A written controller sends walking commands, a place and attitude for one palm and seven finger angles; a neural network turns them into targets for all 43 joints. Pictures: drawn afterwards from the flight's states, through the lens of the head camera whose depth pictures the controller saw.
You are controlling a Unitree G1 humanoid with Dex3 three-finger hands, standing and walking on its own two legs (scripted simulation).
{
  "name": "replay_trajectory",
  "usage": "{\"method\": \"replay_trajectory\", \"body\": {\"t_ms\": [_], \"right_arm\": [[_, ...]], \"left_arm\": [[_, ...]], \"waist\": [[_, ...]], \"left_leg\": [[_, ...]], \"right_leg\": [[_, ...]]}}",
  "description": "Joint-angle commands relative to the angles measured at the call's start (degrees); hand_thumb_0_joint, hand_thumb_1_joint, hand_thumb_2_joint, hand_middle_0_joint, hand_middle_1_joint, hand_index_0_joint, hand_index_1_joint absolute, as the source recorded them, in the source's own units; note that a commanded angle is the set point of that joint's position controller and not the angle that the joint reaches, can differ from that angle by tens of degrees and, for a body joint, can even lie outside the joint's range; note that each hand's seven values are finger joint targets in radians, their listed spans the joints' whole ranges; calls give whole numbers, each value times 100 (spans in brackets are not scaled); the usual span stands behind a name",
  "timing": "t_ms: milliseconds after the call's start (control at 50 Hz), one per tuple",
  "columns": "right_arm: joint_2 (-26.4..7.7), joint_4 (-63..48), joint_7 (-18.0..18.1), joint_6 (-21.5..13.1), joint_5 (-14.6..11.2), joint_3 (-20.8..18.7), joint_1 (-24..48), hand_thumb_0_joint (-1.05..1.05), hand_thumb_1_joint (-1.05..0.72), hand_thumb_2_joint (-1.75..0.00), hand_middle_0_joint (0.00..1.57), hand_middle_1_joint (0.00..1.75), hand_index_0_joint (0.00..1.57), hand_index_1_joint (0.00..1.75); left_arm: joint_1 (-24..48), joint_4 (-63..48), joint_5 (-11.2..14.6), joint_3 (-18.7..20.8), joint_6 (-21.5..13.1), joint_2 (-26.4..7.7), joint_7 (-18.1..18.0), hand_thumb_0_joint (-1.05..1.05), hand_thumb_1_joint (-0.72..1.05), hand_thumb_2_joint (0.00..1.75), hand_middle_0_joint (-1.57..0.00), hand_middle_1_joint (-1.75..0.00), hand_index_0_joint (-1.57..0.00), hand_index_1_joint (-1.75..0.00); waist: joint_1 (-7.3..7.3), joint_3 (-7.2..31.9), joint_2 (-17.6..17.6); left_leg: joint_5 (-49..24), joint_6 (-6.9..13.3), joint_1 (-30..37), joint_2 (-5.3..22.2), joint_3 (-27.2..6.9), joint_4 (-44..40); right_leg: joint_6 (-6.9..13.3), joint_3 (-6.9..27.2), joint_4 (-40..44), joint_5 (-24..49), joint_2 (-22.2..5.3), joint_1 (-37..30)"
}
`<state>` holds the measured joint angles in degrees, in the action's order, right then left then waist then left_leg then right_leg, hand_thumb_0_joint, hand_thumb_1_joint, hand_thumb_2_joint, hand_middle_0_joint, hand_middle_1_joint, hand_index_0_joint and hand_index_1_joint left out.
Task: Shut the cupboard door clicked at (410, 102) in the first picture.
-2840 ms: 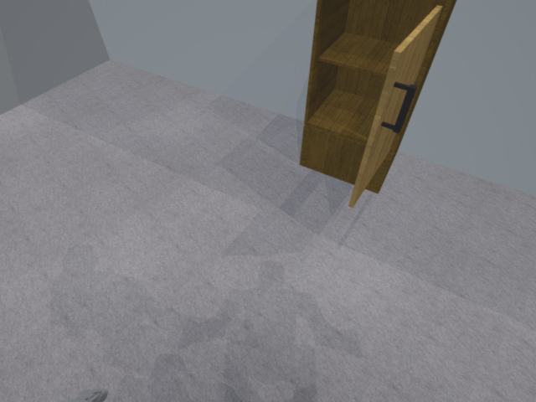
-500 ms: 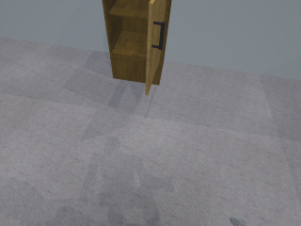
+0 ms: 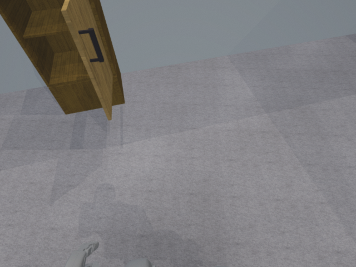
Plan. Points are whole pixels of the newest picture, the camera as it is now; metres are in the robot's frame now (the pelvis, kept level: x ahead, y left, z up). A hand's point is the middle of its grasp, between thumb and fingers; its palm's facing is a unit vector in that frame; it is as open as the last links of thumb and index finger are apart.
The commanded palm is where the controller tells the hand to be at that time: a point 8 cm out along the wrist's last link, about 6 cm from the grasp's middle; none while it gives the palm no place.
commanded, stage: walk around to get in front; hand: left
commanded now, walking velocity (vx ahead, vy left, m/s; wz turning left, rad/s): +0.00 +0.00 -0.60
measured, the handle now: (91, 46) +0.93 +0.41 -0.03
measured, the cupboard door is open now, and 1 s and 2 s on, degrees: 85 85 85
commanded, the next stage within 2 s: none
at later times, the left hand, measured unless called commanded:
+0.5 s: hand out of the picture +0.13 +0.22 -0.15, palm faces -0.25 -0.95 -0.19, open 7.4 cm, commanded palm none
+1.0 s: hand (140, 249) +0.18 +0.11 -0.15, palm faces -0.53 -0.83 -0.19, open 7.4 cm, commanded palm none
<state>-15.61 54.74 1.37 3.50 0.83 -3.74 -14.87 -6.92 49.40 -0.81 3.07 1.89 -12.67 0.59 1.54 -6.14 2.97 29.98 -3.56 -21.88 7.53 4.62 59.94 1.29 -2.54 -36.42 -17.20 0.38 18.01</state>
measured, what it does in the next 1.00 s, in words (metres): steps on the spot, turning right: left foot, then right foot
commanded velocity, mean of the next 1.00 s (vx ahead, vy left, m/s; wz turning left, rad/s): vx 0.18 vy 0.00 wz -0.56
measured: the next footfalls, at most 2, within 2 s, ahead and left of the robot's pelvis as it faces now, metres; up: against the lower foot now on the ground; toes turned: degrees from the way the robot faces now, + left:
left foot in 0.26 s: +0.07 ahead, +0.13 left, +0.00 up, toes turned -6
right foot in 0.72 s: -0.02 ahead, -0.12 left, +0.00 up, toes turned -35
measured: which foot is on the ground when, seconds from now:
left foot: up 0.00-0.24, down 0.26-0.70, up 0.72-1.00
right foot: down 0.00-0.28, up 0.30-0.70, down 0.72-1.00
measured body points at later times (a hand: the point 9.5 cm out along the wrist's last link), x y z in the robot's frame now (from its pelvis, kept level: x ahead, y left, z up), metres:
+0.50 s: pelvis +0.00 +0.04 +0.02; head +0.04 +0.06 +0.47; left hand +0.15 +0.27 -0.14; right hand -0.02 -0.21 -0.11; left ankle +0.03 +0.13 -0.72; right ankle -0.06 -0.09 -0.64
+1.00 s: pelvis +0.08 -0.04 +0.02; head +0.10 -0.05 +0.47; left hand +0.21 +0.16 -0.14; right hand +0.00 -0.30 -0.12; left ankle +0.22 +0.03 -0.68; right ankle -0.05 -0.09 -0.72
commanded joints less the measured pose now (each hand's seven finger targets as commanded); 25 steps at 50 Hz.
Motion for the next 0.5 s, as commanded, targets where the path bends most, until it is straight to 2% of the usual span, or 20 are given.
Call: {"method": "replay_trajectory", "body": {"t_ms": [0, 60, 140, 180, 200, 220, 240, 260, 280, 300, 320, 340, 360, 400, 440, 480], "right_arm": [[-360, -621, -14, -169, 24, -52, 159, 0, -90, -90, 20, 30, 20, 30], [-267, -605, -28, -177, 6, -39, 66, 0, -90, -90, 20, 30, 20, 30], [-258, -725, -8, -233, -31, -34, 122, 0, -90, -90, 20, 30, 20, 30], [-250, -679, 25, -274, -45, -29, -145, 0, -90, -90, 20, 30, 20, 30], [-259, -610, 48, -304, -57, -28, -376, 0, -90, -90, 20, 30, 20, 30], [-367, -544, 78, -357, -57, -47, -648, 0, -90, -90, 20, 30, 20, 30], [-806, -589, 88, -400, -11, -111, -645, 0, -90, -90, 20, 30, 20, 30], [-1205, -758, 85, -390, 41, -169, -473, 0, -90, -90, 20, 30, 20, 30], [-1043, -749, 99, -402, 55, -148, -160, 0, -90, -90, 20, 30, 20, 30], [-808, -846, 102, -417, 59, -76, 157, 0, -90, -90, 20, 30, 20, 30], [-685, -887, 104, -442, 65, -41, 435, 0, -90, -90, 20, 30, 20, 30], [-578, -915, 111, -466, 52, -20, 497, 0, -90, -90, 20, 30, 20, 30], [-519, -847, 111, -472, 56, -28, 356, 0, -90, -90, 20, 30, 20, 30], [-529, -691, 104, -470, 45, -83, 43, 0, -90, -90, 20, 30, 20, 30], [-551, -582, 86, -444, 47, -140, -188, 0, -90, -90, 20, 30, 20, 30], [-658, -469, 51, -446, 75, -175, -356, 0, -90, -90, 20, 30, 20, 30]], "left_arm": [[-12, -402, -54, 311, -28, -1230, -156, 0, 90, 90, -20, -30, -20, -30], [-56, -359, -76, 313, -13, -1294, -129, 0, 90, 90, -20, -30, -20, -30], [-165, -340, -75, 343, 28, -1331, -88, 0, 90, 90, -20, -30, -20, -30], [-23, -377, -61, 354, 52, -1310, -87, 0, 90, 90, -20, -30, -20, -30], [56, -398, -39, 348, 69, -1262, -92, 0, 90, 90, -20, -30, -20, -30], [127, -448, -3, 320, 91, -1102, -82, 0, 90, 90, -20, -30, -20, -30], [1, -543, 42, 254, 123, -742, -46, 0, 90, 90, -20, -30, -20, -30], [-83, -633, 8, 253, 120, -598, 10, 0, 90, 90, -20, -30, -20, -30], [-89, -477, -90, 327, 166, -804, 7, 0, 90, 90, -20, -30, -20, -30], [-83, -395, -103, 405, 158, -882, 69, 0, 90, 90, -20, -30, -20, -30], [-266, -310, -102, 418, 147, -794, 119, 0, 90, 90, -20, -30, -20, -30], [-376, -238, -94, 392, 143, -712, 146, 0, 90, 90, -20, -30, -20, -30], [-352, -222, -77, 366, 155, -599, 155, 0, 90, 90, -20, -30, -20, -30], [-264, -248, -41, 305, 152, -477, 152, 0, 90, 90, -20, -30, -20, -30], [-18, -298, -34, 279, 156, -428, 148, 0, 90, 90, -20, -30, -20, -30], [119, -356, -36, 249, 149, -342, 186, 0, 90, 90, -20, -30, -20, -30]], "waist": [[-102, 778, -1088], [-108, 784, -1104], [-178, 833, -1255], [-35, 900, -1277], [84, 964, -1270], [225, 1032, -932], [197, 971, 544], [93, 662, 1568], [78, 524, 1405], [-96, 296, 765], [-268, 276, 440], [-285, 415, 475], [-216, 501, 512], [-87, 682, 560], [70, 612, 509], [151, 673, 575]], "left_leg": [[-492, -116, -663, -38, -263, 257], [-630, -109, -262, -234, -135, -548], [-583, -31, 74, -435, -104, -1416], [-783, 11, 397, -510, -94, -2092], [-1133, 38, 884, -509, -83, -2716], [-1420, 96, 1503, -360, -200, -3503], [-941, 452, 1887, 747, -1543, -4400], [-944, 976, 1454, 1939, -2572, -4899], [-643, 1056, 811, 2003, -2568, -4988], [-664, 1037, 423, 1626, -2064, -4941], [-1195, 965, 625, 1305, -1386, -4737], [-1839, 897, 816, 1136, -918, -4549], [-2401, 929, 1091, 1055, -636, -4392], [-3290, 1043, 1716, 1080, -322, -4123], [-3574, 1129, 1845, 1237, -228, -4058], [-2874, 1136, 1961, 1397, -140, -4171]], "right_leg": [[886, 1678, 1644, 1967, -1403, -551], [863, 1790, 1670, 1519, -1230, -233], [869, 2256, 1647, 1248, -1168, -179], [767, 2375, 1479, 1385, -1051, -142], [620, 2383, 1286, 1332, -964, 100], [376, 2149, 905, 1034, -665, 488], [21, 1503, -155, -161, 71, 1340], [-300, 524, -1654, -1527, 460, 1808], [-368, 847, -2610, -1364, 137, 1676], [-385, 798, -3137, -951, 63, 1516], [-411, 656, -3406, -628, -8, 1619], [-458, 551, -3485, -464, -80, 1651], [-506, 475, -3439, -400, -99, 1635], [-561, 295, -3025, -523, -167, 1694], [-577, 126, -2512, -711, -268, 1595], [-547, -31, -1884, -796, -359, 1402]]}}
